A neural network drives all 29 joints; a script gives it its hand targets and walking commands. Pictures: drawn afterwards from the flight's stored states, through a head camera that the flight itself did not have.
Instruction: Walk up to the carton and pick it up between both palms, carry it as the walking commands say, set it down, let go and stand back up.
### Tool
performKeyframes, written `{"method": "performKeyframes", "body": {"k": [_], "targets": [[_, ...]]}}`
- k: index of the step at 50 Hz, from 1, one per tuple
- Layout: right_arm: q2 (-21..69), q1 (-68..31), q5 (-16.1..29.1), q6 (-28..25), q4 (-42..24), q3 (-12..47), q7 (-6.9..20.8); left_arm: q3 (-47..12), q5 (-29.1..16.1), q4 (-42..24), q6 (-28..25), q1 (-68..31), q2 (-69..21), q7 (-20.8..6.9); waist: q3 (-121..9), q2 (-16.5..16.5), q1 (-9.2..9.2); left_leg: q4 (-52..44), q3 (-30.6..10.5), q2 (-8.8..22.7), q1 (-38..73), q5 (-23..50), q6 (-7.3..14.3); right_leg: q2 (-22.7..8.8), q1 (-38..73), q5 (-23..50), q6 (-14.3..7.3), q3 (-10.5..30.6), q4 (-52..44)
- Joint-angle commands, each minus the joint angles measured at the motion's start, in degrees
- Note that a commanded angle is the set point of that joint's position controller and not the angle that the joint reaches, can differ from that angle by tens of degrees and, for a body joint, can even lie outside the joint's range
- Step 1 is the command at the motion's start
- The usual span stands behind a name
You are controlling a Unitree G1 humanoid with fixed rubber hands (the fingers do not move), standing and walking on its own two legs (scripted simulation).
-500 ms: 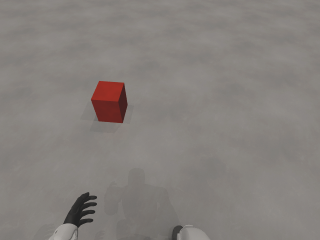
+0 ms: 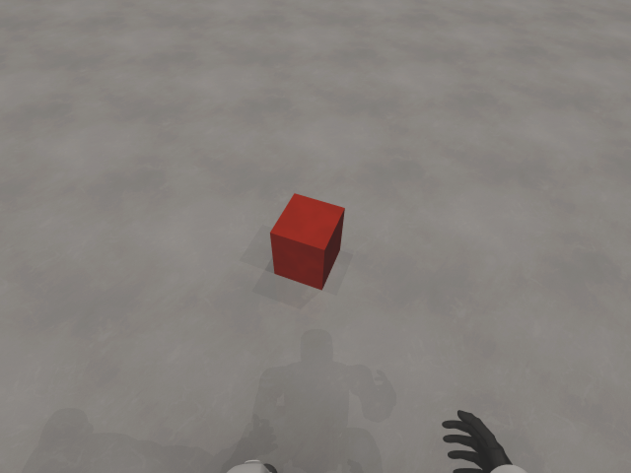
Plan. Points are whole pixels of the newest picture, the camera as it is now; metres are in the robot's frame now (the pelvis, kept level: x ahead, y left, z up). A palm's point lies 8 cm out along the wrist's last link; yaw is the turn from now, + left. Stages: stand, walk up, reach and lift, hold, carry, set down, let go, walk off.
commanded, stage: walk up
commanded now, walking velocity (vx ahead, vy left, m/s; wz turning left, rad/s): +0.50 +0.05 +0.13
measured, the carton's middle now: (308, 242) +0.97 +0.10 -0.64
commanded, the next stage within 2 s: none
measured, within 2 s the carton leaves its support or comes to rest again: neither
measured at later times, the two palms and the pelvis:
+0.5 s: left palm (212, 283) +0.43 +0.23 -0.10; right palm out of the picture +0.14 -0.23 -0.12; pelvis +0.25 +0.01 +0.00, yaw +1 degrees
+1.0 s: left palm (176, 328) +0.35 +0.27 -0.12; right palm (439, 257) +0.54 -0.19 -0.12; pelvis +0.42 +0.03 +0.01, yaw +1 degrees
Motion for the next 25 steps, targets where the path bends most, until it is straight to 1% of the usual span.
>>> {"method": "performKeyframes", "body": {"k": [1, 2, 3, 4, 5, 6, 7, 8, 9, 10, 12, 14, 18, 19, 20, 21, 22, 24, 25], "targets": [[-9.5, 15.2, -1.3, -2.7, 3.3, -3.0, -2.1, 0.8, -0.4, -2.8, -0.1, -0.5, 7.9, -0.5, -7.7, 4.0, -9.83, -3.1, -0.7, -0.6, 26.7, -4.9, 3.1, -2.3, -15.1, 10.3, -8.4, 0.3, 18.1], [-16.5, 23.3, -1.9, -3.5, 4.8, -4.6, -3.2, -0.3, -0.1, -5.6, -0.6, -1.9, 4.1, -0.7, -10.8, 22.2, -13.13, -11.9, -23.6, 13.8, 33.8, -14.4, 6.3, 3.8, -30.1, -7.7, -5.7, 1.4, 37.3], [-20.3, 26.9, 0.1, -3.0, 4.5, -4.9, -3.9, -0.5, 0.0, -7.3, -0.7, -2.9, 3.5, -0.5, -14.6, 25.9, -14.63, -20.7, -39.7, 21.6, 37.4, -20.3, 10.0, 5.3, -39.4, -12.5, -6.1, 7.5, 48.0], [-16.8, 23.8, 0.3, -2.8, 4.5, -3.9, -4.0, 0.0, 0.5, -6.0, -0.7, -5.4, 5.2, -0.6, -11.8, 14.3, -12.54, -19.1, -36.8, 20.3, 34.3, -18.9, 10.0, 2.5, -41.7, -8.0, -6.6, 11.7, 52.6], [-14.1, 19.3, 0.4, -3.6, 3.3, -3.3, -3.8, 0.0, 0.3, -4.1, -0.4, -5.1, 4.5, -0.6, -8.2, 5.6, -9.96, -17.8, -33.1, 20.2, 30.3, -7.6, 8.5, 1.0, -41.3, -2.9, -7.3, 12.5, 52.2], [-11.3, 16.3, 0.3, -4.2, 3.3, -2.9, -3.7, 0.0, 0.0, -3.2, -0.1, -4.8, 3.8, -0.9, -5.7, 2.3, -7.54, -16.8, -27.3, 16.5, 25.8, 0.6, 7.1, -0.1, -38.0, 1.4, -6.9, 13.2, 50.3], [-9.1, 14.9, 0.3, -4.8, 3.0, -2.8, -3.8, 0.1, 0.0, -2.7, 0.5, -4.5, 3.2, -1.2, -4.6, 4.1, -6.19, -16.9, -22.0, 14.2, 23.4, 6.5, 6.0, -0.2, -35.8, 3.6, -6.5, 12.7, 48.2], [-7.8, 14.6, 0.4, -5.2, 3.3, -2.5, -3.9, 0.2, 0.3, -2.5, 1.2, -4.7, 2.8, -1.4, -4.0, 6.4, -5.41, -17.0, -18.3, 12.9, 21.9, 9.6, 5.3, 0.0, -34.0, 4.9, -6.0, 12.3, 46.6], [-7.1, 15.3, 0.5, -5.5, 3.7, -2.3, -4.0, 0.2, 0.5, -2.6, 1.9, -5.7, 2.7, -1.6, -3.6, 8.2, -5.24, -17.3, -16.1, 12.0, 21.2, 11.8, 5.2, 0.5, -33.3, 6.2, -5.6, 11.4, 45.7], [-6.6, 16.1, 0.7, -5.6, 4.2, -2.1, -4.1, 0.1, 0.7, -2.9, 2.5, -7.6, 2.5, -1.9, -2.7, 8.7, -5.26, -17.9, -14.3, 11.8, 20.7, 12.8, 5.3, 0.7, -33.7, 7.6, -5.4, 10.7, 44.6], [-6.3, 18.3, 0.7, -5.7, 5.1, -2.0, -4.2, -0.2, 0.9, -4.1, 3.2, -12.8, 2.3, -2.5, -0.7, 8.5, -6.12, -19.3, -12.4, 12.1, 20.9, 12.9, 5.9, 0.7, -36.0, 10.8, -4.9, 9.5, 42.1], [-6.5, 21.0, 0.8, -5.6, 6.0, -2.1, -4.5, -0.3, 0.8, -5.4, 3.4, -17.8, 2.4, -3.1, 1.3, 8.3, -7.35, -20.9, -11.6, 12.6, 22.6, 12.8, 6.4, 0.8, -38.9, 13.9, -4.5, 8.8, 38.4], [-6.9, 23.4, 0.6, -5.3, 7.1, -2.5, -4.8, -0.9, 0.2, -8.0, 3.2, -26.6, 2.4, -3.8, 4.6, 8.6, -9.14, -24.1, -8.3, 11.5, 23.7, 9.6, 6.6, 2.0, -38.4, 18.2, -4.3, 7.1, 26.3], [-7.0, 23.8, 0.5, -5.2, 7.4, -2.6, -4.9, -1.0, 0.0, -8.7, 3.0, -28.5, 2.4, -3.9, 5.1, 9.1, -9.54, -24.5, -7.3, 11.1, 23.9, 9.3, 6.7, 2.4, -37.5, 18.6, -4.3, 6.6, 23.2], [-6.9, 24.0, 0.3, -5.3, 7.9, -2.6, -4.9, -1.1, -0.3, -9.5, 2.6, -30.3, 2.4, -3.8, 5.5, 10.7, -9.78, -24.9, -5.2, 10.0, 23.2, 7.9, 6.8, 2.9, -35.3, 18.3, -4.3, 5.6, 19.5], [-6.2, 24.2, 0.4, -4.9, 9.0, -2.4, -5.0, -1.0, -0.3, -10.1, 2.2, -31.0, 2.3, -3.7, 5.3, 13.9, -9.54, -24.9, -1.8, 7.2, 20.6, 5.2, 6.7, 3.9, -30.1, 16.2, -4.6, 4.1, 16.5], [-6.2, 24.9, 0.3, -4.6, 9.8, -2.4, -5.1, -0.7, -0.3, -9.9, 2.0, -30.9, 2.2, -3.3, 5.3, 13.5, -9.47, -23.9, -1.7, 7.3, 19.6, 6.7, 7.0, 4.7, -27.4, 14.2, -4.7, 2.3, 15.7], [-6.9, 26.6, 0.1, -4.3, 11.3, -2.8, -5.4, -0.3, -0.3, -9.3, 1.4, -29.7, 2.5, -2.5, 4.6, 10.0, -8.89, -20.4, -3.7, 9.7, 22.0, 12.9, 7.8, 5.1, -26.0, 11.3, -5.5, 1.7, 14.1], [-7.2, 26.9, 0.4, -4.2, 12.0, -2.8, -5.5, 0.0, -0.1, -8.5, 1.0, -27.3, 3.2, -2.2, 2.9, 8.0, -7.56, -16.1, -3.8, 10.1, 23.2, 17.8, 7.6, 5.4, -23.0, 9.7, -6.2, 1.6, 12.2]]}}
